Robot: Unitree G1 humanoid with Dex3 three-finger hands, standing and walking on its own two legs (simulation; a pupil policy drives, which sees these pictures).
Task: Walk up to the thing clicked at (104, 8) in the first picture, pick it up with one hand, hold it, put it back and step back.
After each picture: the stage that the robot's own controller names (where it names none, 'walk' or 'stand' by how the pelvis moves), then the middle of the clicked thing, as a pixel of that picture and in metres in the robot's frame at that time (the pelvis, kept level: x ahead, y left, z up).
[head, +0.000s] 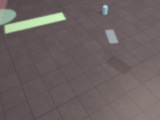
stand; (105, 10) +2.22 -0.35 -0.72
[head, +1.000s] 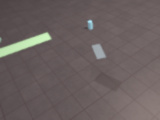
walk; (90, 25) +2.10 +0.05 -0.69
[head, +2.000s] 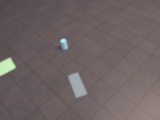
walk; (64, 44) +1.46 +0.36 -0.71
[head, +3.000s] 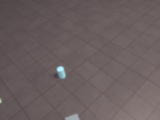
walk; (61, 72) +1.01 +0.32 -0.72
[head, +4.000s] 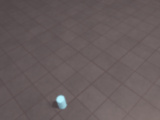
walk; (61, 102) +0.65 +0.26 -0.71
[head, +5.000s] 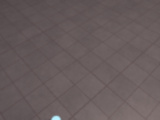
walk; out of the picture +0.44 +0.22 -0.70
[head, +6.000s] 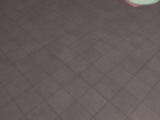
stand; out of the picture +0.36 +0.20 -0.72
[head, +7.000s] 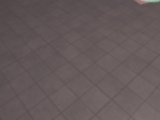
stand; out of the picture +0.37 +0.20 -0.72
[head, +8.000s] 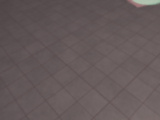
stand; out of the picture +0.37 +0.23 -0.73
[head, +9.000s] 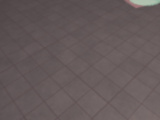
stand; out of the picture +0.36 +0.23 -0.73
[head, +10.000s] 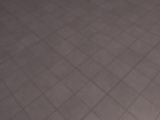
go down; out of the picture +0.37 +0.23 -0.72
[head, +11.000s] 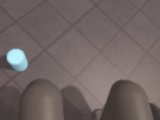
go down; (18, 60) +0.44 +0.27 -0.29
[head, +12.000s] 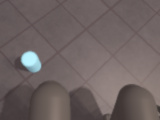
approach; (32, 62) +0.43 +0.26 -0.30
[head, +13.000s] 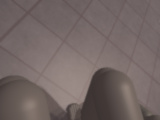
close in; out of the picture +0.41 +0.31 -0.22
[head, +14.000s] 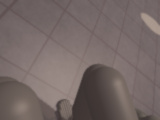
close; out of the picture +0.41 +0.32 -0.22
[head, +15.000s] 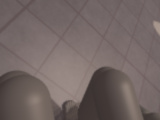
lift; out of the picture +0.34 +0.30 -0.22
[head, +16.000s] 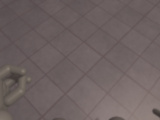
close; out of the picture +0.25 +0.13 -0.55
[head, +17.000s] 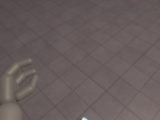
go down; out of the picture +0.44 -0.02 -0.70
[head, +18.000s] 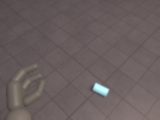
stand; (100, 89) +0.66 -0.15 -0.69
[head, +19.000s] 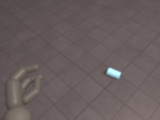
stand; (113, 73) +0.88 -0.28 -0.70
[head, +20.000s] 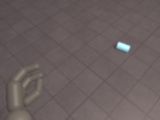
stand; (123, 47) +1.10 -0.41 -0.67
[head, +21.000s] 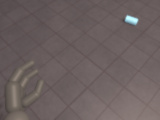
stand; (131, 20) +1.32 -0.53 -0.63
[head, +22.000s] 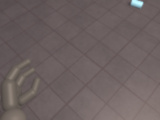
stand; (136, 3) +1.54 -0.65 -0.62
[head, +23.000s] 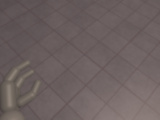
stand; out of the picture +1.76 -0.78 -0.63
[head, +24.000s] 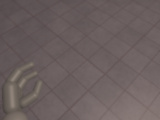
stand; out of the picture +1.95 -0.91 -0.64
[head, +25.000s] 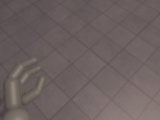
close; out of the picture +2.17 -1.01 -0.60
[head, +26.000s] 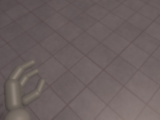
stand; out of the picture +2.37 -1.13 -0.62
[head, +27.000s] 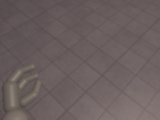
stand; out of the picture +2.55 -1.26 -0.64
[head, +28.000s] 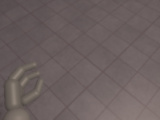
stand; out of the picture +2.74 -1.38 -0.63
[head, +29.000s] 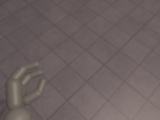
stand; out of the picture +2.95 -1.47 -0.60
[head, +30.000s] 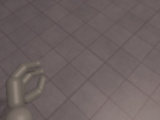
close; out of the picture +3.15 -1.58 -0.60
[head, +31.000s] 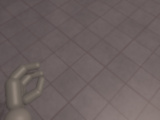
close; out of the picture +3.32 -1.70 -0.61
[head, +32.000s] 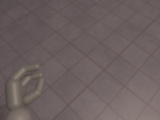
close; out of the picture +3.49 -1.81 -0.62
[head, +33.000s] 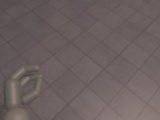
close; out of the picture +3.67 -1.93 -0.62
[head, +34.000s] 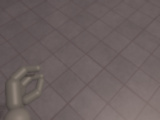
close; out of the picture +3.85 -2.03 -0.62
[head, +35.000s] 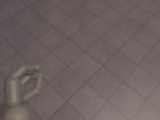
close; out of the picture +4.03 -2.12 -0.61
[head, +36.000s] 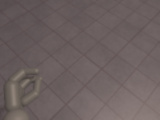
close; out of the picture +4.18 -2.24 -0.63
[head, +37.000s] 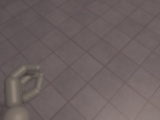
close; out of the picture +4.35 -2.33 -0.61
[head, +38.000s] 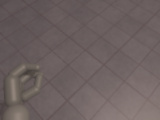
close; out of the picture +4.50 -2.40 -0.61
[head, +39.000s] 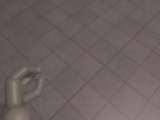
close; out of the picture +4.65 -2.49 -0.61
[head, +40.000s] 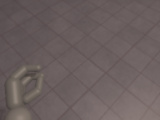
close; out of the picture +4.74 -2.63 -0.63
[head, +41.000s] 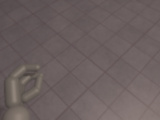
close; out of the picture +4.87 -2.70 -0.63
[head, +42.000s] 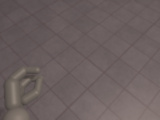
close; out of the picture +4.98 -2.76 -0.63
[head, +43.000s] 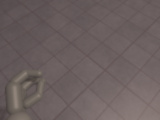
close; out of the picture +5.09 -2.82 -0.62
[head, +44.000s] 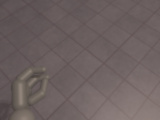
close; out of the picture +5.21 -2.86 -0.60
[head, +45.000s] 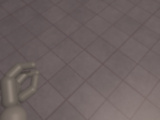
close; out of the picture +5.30 -2.92 -0.61
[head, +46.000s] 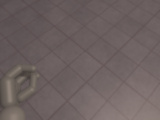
close; out of the picture +5.36 -2.98 -0.61
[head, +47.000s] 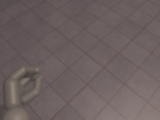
close; out of the picture +5.43 -3.03 -0.62
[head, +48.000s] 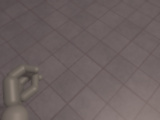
close; out of the picture +5.48 -3.07 -0.62
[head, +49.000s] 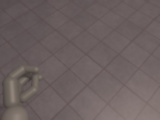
close; out of the picture +5.54 -3.10 -0.63
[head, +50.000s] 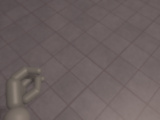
close; out of the picture +5.58 -3.13 -0.63
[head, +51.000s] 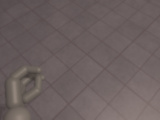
close; out of the picture +5.61 -3.17 -0.62
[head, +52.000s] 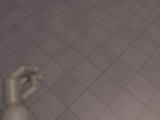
close; out of the picture +5.64 -3.18 -0.64
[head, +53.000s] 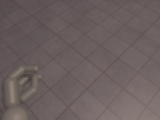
close; out of the picture +5.66 -3.21 -0.64
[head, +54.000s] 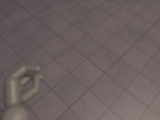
close; out of the picture +5.67 -3.24 -0.63
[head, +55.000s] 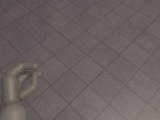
close; out of the picture +5.71 -3.21 -0.63
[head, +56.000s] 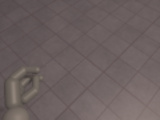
close; out of the picture +5.70 -3.23 -0.64
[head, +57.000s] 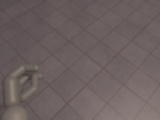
close; out of the picture +5.73 -3.21 -0.63
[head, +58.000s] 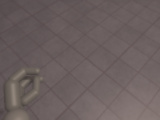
close; out of the picture +5.72 -3.23 -0.63
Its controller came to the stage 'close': yes
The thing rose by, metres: 0.07
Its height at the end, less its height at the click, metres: -0.02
